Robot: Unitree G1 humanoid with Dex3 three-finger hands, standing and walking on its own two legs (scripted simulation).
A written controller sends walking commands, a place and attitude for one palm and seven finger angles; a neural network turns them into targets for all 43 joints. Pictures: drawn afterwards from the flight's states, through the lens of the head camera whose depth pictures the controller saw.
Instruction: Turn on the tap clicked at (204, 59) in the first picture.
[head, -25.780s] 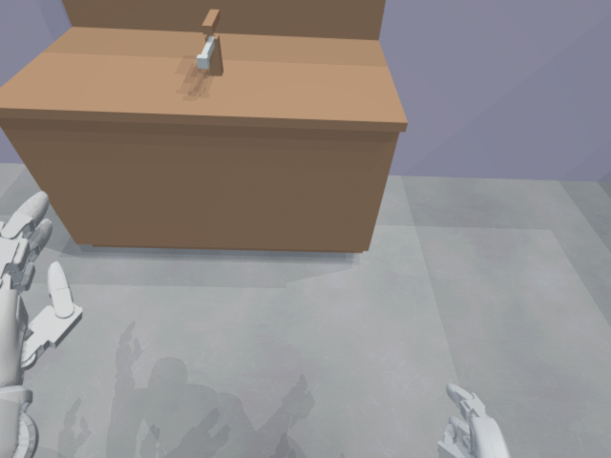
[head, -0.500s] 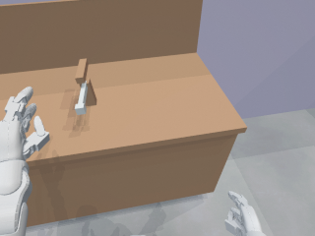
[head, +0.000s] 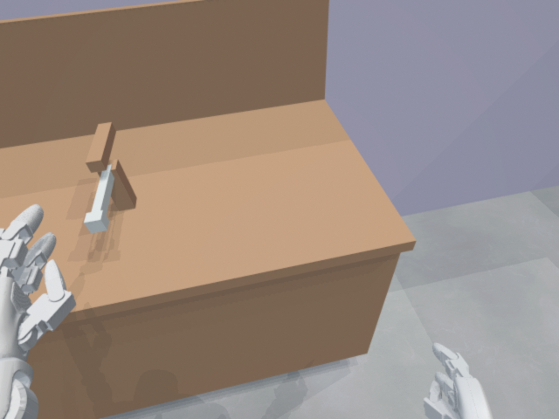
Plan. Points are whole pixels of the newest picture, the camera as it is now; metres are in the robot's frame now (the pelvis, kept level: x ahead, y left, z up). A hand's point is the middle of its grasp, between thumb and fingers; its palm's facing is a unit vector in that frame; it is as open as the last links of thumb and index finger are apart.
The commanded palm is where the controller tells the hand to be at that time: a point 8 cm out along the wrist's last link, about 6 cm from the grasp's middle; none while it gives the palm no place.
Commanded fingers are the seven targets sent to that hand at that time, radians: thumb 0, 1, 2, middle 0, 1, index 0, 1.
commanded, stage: turn the palm inward beside the body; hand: left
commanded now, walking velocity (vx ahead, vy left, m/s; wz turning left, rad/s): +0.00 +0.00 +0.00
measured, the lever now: (96, 221) +0.40 +0.37 +0.06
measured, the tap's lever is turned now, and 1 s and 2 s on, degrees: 0 0 0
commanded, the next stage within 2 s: reach beside the lever's end, fingers flat in 1.12 s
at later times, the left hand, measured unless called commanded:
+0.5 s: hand (72, 336) +0.17 +0.24 +0.14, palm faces +0.46 -0.87 -0.15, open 7.5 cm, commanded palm +0.11 +0.28 +0.15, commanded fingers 0.00 0.90 0.90 -0.20 -0.30 -0.20 -0.30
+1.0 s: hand (70, 326) +0.18 +0.25 +0.14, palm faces +0.46 -0.88 -0.13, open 7.5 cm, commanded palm +0.12 +0.29 +0.15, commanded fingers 0.00 0.90 0.90 -0.20 -0.30 -0.20 -0.30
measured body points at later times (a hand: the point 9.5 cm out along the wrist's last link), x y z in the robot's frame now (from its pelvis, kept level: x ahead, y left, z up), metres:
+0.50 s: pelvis -0.01 +0.01 +0.00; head -0.03 -0.03 +0.45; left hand +0.14 +0.28 +0.15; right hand +0.19 -0.21 -0.07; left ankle +0.03 +0.14 -0.71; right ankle -0.01 +0.00 -0.71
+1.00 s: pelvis +0.00 +0.02 +0.00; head -0.02 -0.01 +0.45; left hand +0.15 +0.29 +0.15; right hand +0.21 -0.19 -0.06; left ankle +0.03 +0.14 -0.71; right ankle -0.01 +0.00 -0.71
